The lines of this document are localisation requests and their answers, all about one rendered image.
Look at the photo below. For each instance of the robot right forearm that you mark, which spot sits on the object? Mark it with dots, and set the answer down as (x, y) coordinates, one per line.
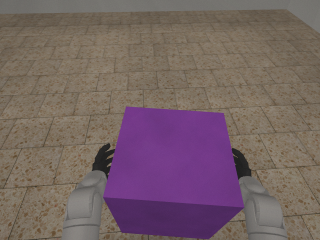
(263, 213)

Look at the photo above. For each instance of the robot left forearm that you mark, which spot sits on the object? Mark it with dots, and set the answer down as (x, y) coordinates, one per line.
(83, 212)

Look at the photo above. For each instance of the carton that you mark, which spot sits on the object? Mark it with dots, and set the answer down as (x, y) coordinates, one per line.
(173, 174)

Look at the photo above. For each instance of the left robot hand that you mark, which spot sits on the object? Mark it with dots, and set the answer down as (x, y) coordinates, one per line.
(101, 162)

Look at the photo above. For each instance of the right robot hand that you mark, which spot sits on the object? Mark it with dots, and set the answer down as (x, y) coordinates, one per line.
(241, 164)

